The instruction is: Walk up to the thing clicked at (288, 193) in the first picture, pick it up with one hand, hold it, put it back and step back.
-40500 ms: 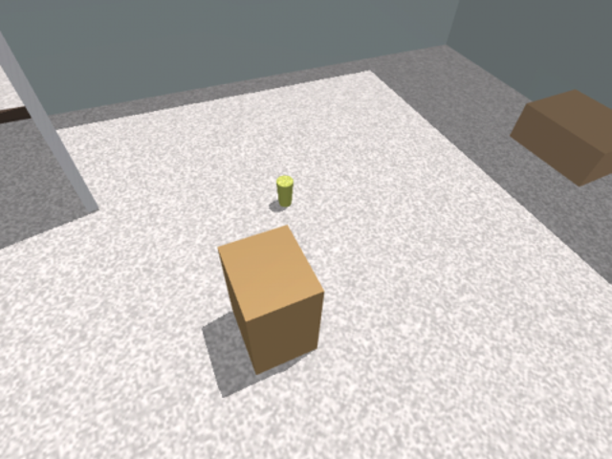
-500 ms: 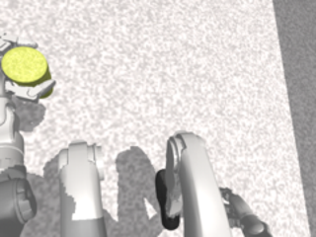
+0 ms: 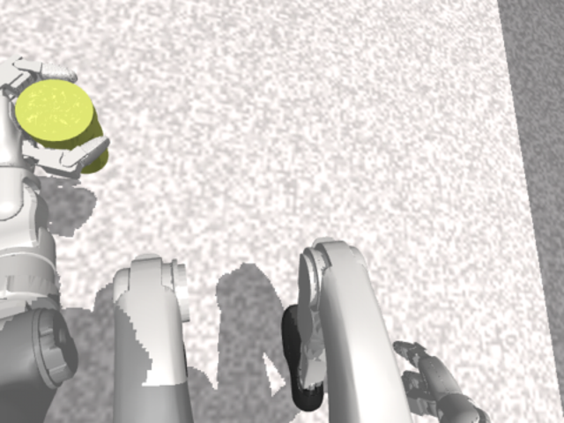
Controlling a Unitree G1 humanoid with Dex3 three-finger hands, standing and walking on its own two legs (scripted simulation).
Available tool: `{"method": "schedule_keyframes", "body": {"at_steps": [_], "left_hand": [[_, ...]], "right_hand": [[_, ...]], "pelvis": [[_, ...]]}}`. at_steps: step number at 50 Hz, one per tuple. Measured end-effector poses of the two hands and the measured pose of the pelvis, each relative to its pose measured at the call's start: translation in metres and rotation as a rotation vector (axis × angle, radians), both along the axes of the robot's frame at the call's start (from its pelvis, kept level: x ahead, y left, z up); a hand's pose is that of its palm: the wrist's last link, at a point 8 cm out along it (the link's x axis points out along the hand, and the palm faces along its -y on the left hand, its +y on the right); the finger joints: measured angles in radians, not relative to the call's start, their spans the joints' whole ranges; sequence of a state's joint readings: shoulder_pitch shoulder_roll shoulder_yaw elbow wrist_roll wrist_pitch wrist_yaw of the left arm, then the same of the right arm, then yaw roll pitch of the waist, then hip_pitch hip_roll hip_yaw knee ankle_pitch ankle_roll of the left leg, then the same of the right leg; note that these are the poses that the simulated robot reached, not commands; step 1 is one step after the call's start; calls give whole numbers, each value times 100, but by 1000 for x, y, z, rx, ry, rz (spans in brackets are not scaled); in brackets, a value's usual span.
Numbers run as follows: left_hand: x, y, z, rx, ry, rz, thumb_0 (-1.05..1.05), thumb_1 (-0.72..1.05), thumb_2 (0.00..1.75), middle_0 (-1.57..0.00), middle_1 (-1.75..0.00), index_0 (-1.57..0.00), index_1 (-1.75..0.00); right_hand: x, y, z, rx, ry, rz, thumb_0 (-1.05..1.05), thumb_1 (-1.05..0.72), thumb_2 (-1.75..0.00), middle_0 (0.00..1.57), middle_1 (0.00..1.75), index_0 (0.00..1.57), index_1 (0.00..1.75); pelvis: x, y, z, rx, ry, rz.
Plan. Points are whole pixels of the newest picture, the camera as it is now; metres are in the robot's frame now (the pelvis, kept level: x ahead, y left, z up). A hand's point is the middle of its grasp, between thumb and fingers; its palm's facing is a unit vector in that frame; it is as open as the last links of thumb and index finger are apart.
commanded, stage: settle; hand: left
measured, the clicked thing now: (73, 135) +0.48 +0.24 -0.07
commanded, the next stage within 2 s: lift in 0.14 s
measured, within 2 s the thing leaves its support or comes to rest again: neither
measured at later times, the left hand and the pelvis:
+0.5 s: hand (52, 117) +0.47 +0.24 +0.00, palm faces +0.14 -0.99 -0.04, open 10.0 cm; pelvis +0.00 +0.00 +0.02, yaw +1 degrees
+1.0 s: hand out of the picture +0.43 +0.24 +0.13, palm faces +0.15 -0.99 -0.04, open 10.1 cm; pelvis +0.01 +0.00 +0.12, yaw +3 degrees
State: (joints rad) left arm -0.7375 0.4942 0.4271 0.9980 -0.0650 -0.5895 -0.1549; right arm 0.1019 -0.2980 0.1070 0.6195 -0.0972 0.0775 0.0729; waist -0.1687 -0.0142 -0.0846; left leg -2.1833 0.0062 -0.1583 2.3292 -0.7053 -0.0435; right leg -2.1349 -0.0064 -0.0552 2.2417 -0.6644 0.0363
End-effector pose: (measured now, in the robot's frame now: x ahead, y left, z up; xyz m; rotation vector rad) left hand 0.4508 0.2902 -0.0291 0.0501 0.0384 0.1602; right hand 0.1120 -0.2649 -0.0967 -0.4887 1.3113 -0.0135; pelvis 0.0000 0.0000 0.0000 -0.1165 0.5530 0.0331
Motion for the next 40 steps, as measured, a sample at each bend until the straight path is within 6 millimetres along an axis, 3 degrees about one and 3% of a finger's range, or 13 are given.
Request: {"method": "schedule_keyframes", "body": {"at_steps": [23, 30, 40], "left_hand": [[-5, 1, 23, -5, -6, -13, -3, -40, 107, -74, -100, -73, -103], [-14, 3, 47, -7, -5, -22, -3, -40, 107, -74, -100, -73, -103], [-30, 2, 97, -11, -13, -24, -3, -41, 108, -74, -100, -74, -103]], "right_hand": [[-5, 4, 11, 13, -15, -37, 0, -93, -90, 20, 30, 20, 30], [0, 5, 24, 27, -45, -62, 0, -94, -90, 20, 30, 20, 30], [23, 8, 56, 54, -131, -76, 0, -93, -90, 20, 30, 20, 30]], "pelvis": [[-1, 1, 13, 10, 5, 11], [0, 1, 29, 19, 16, 18], [2, 0, 65, 32, 20, 23]]}}
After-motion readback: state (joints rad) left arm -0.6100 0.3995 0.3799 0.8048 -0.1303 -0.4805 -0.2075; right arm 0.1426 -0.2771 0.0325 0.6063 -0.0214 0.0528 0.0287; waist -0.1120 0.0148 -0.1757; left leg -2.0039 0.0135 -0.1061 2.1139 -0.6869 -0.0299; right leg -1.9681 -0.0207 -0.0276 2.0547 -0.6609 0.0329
